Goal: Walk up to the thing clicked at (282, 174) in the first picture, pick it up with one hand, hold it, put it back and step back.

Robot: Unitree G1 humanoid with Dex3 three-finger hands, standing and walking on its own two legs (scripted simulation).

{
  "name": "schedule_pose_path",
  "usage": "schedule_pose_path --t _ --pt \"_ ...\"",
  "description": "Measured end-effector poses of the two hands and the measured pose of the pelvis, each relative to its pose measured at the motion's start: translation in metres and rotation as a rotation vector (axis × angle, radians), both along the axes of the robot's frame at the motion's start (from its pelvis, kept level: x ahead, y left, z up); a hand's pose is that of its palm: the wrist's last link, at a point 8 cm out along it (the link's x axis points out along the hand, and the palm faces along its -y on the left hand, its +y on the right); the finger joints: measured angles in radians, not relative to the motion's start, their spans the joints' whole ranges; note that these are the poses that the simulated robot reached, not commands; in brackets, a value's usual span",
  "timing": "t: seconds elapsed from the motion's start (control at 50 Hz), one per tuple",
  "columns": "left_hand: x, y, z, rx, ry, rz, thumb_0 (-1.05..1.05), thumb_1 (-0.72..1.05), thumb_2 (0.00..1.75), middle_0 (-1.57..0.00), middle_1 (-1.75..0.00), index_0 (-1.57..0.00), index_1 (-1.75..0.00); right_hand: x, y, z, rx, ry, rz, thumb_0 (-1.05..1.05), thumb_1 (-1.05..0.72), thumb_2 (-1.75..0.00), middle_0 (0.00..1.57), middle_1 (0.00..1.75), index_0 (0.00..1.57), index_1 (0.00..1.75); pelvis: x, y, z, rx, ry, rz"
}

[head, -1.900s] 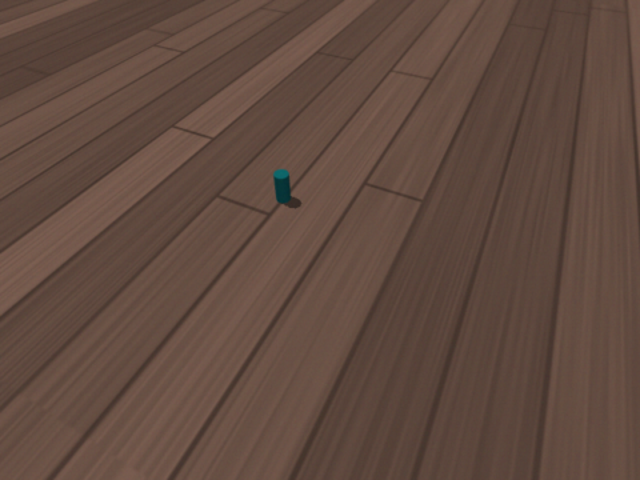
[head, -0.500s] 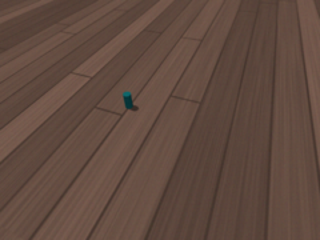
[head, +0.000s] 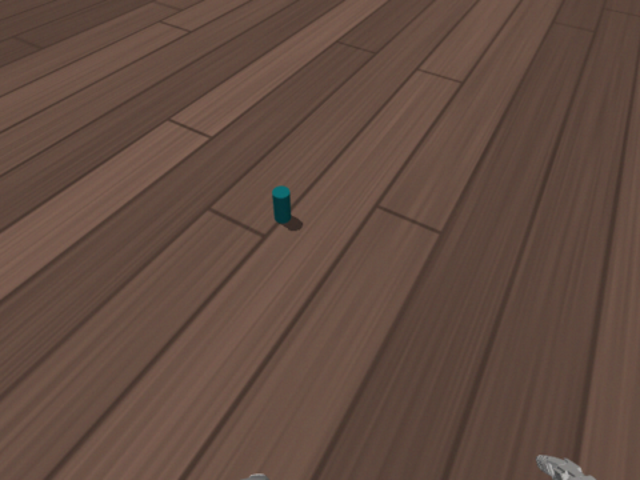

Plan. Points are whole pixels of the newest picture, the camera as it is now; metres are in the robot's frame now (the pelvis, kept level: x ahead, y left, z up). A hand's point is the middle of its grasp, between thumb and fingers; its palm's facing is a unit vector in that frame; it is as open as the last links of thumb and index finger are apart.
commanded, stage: walk up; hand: left
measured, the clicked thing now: (281, 205) +1.21 +0.18 -0.68
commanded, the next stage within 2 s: none
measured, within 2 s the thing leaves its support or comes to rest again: neither
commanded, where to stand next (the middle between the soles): +0.86 +0.00 m, yaw -3 degrees
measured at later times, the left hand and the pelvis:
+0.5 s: hand (179, 361) +0.31 +0.23 -0.10, palm faces -0.02 -0.90 -0.43, open 7.4 cm; pelvis +0.24 -0.05 +0.01, yaw -1 degrees
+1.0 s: hand (188, 267) +0.50 +0.27 -0.13, palm faces -0.09 -0.93 -0.35, open 7.4 cm; pelvis +0.44 -0.01 +0.02, yaw -2 degrees
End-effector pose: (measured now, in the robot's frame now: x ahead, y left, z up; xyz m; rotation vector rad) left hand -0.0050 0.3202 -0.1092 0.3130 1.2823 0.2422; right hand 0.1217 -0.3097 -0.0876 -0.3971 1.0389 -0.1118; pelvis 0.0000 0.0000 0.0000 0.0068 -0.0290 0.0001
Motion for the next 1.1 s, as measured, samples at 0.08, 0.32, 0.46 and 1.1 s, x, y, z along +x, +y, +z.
schedule_pose_path --t 0.08,0.32,0.46,1.1 --pt "0.058 -0.001 0.004 -0.011 -0.018 -0.041 0.01 0.91 0.90 -0.20 -0.30 -0.20 -0.30 0.035 0.009 0.012 0.021 -0.071 -0.039 0.00 -0.90 -0.89 0.20 0.30 0.20 0.30 0.039 0.003 0.007 0.004 -0.005 -0.010" --pt "0.244 -0.024 0.035 0.034 -0.153 -0.182 0.00 0.91 0.90 -0.20 -0.30 -0.20 -0.30 0.077 -0.036 -0.009 0.036 0.041 -0.132 0.00 -0.90 -0.89 0.20 0.30 0.20 0.30 0.157 -0.027 0.007 0.033 -0.007 -0.039" --pt "0.300 -0.045 0.043 0.083 -0.215 -0.129 0.00 0.91 0.90 -0.20 -0.30 -0.20 -0.30 0.144 -0.062 -0.032 0.034 0.127 -0.122 0.01 -0.90 -0.89 0.20 0.30 0.20 0.30 0.223 -0.049 0.001 0.002 -0.014 -0.020" --pt "0.556 -0.017 0.028 -0.002 -0.111 -0.177 0.01 0.91 0.90 -0.20 -0.30 -0.20 -0.30 0.377 -0.021 0.010 0.002 0.077 -0.153 0.00 -0.90 -0.89 0.20 0.30 0.20 0.30 0.477 -0.012 0.018 0.006 -0.011 -0.043"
